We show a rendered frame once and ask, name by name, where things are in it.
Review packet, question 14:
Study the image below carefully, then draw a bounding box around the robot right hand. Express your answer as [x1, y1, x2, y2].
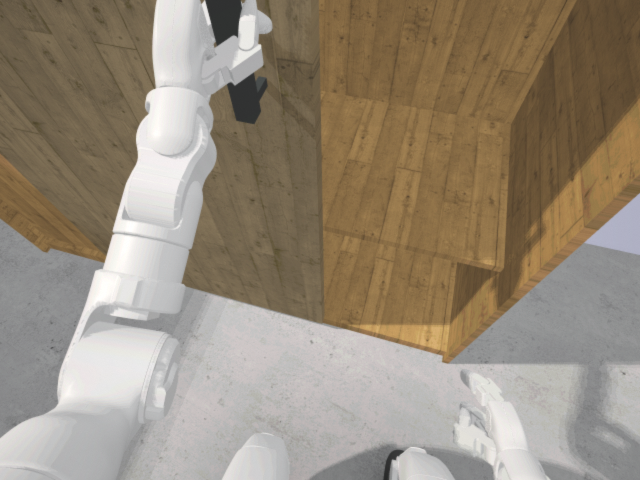
[453, 369, 531, 470]

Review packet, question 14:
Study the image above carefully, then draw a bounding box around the left robot upper arm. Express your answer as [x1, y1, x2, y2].
[0, 321, 180, 480]

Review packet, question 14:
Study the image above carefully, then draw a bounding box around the right robot forearm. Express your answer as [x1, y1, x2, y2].
[493, 449, 551, 480]

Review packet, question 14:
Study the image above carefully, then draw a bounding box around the left robot thigh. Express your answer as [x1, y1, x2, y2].
[222, 433, 290, 480]

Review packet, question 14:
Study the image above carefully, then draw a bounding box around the left robot forearm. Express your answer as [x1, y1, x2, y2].
[57, 86, 217, 403]

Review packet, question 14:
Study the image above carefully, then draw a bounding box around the robot right foot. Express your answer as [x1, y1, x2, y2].
[384, 450, 404, 480]

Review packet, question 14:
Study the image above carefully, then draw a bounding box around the wardrobe door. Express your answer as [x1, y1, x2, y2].
[0, 0, 325, 324]
[0, 154, 101, 252]

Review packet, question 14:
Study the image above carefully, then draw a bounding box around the handle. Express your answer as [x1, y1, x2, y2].
[205, 0, 268, 124]

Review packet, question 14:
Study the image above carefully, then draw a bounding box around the robot left hand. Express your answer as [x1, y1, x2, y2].
[152, 0, 272, 104]

